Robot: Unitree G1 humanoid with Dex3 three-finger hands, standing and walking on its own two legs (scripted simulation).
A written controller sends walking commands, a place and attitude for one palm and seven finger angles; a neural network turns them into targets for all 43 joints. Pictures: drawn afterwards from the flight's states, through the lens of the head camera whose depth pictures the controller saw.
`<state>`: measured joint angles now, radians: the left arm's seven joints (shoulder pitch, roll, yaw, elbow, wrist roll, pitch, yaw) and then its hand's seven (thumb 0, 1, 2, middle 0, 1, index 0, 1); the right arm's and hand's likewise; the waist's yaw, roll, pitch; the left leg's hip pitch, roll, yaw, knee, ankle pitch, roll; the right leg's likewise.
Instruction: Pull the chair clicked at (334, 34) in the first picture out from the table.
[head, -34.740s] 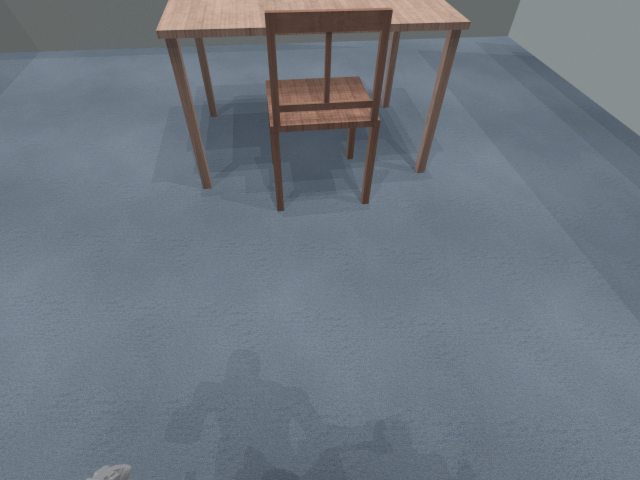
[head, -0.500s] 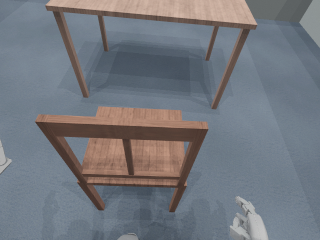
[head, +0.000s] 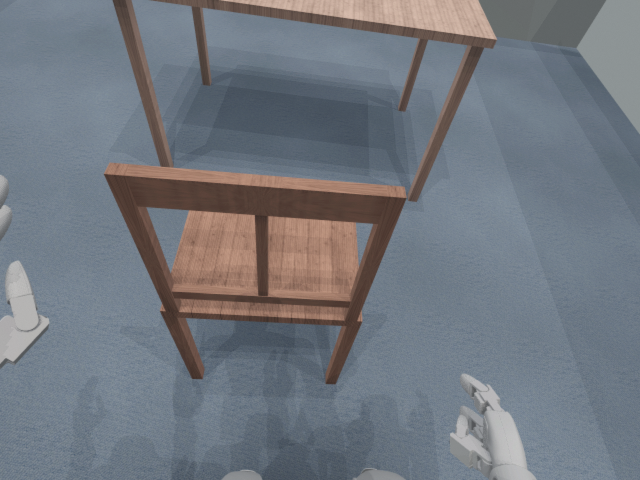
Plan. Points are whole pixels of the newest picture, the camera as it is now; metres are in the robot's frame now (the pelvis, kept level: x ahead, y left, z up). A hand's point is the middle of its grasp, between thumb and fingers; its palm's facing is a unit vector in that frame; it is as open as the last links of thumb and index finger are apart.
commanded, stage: stop stepping back and stand still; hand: left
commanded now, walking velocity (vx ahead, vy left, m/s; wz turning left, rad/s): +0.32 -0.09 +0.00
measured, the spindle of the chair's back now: (262, 257) +0.48 +0.13 -0.11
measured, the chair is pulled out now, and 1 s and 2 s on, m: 0.66 0.66 0.66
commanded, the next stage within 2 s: let the arm hang, fingers relaxed in 0.70 s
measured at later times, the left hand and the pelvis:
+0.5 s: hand out of the picture +0.10 +0.24 +0.16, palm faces +0.45 -0.79 -0.42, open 7.5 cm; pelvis -0.08 -0.02 +0.00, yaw +2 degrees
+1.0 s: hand out of the picture +0.04 +0.18 -0.12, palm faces +0.12 -0.96 -0.23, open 7.4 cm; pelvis -0.09 -0.01 -0.01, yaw +4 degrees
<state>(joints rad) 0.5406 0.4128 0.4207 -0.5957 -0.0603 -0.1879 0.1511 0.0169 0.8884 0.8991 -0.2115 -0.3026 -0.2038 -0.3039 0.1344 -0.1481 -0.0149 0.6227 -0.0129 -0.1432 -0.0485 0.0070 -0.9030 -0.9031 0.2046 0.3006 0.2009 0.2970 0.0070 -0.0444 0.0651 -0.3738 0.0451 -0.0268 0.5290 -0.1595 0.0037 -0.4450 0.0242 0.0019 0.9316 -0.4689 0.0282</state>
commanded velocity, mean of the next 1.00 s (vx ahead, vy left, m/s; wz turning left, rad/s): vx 0.13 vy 0.02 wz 0.00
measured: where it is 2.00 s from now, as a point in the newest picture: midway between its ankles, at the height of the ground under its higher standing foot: outside the picture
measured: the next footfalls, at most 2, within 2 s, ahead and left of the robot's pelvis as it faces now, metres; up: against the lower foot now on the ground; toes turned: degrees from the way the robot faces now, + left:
right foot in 0.12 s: -0.03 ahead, -0.14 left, +0.00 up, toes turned +1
left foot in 0.36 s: -0.06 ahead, +0.08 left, +0.00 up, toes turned +3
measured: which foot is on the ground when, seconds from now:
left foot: down 0.00-0.16, up 0.18-0.34, down 0.36-1.00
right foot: up 0.00-0.10, down 0.12-1.00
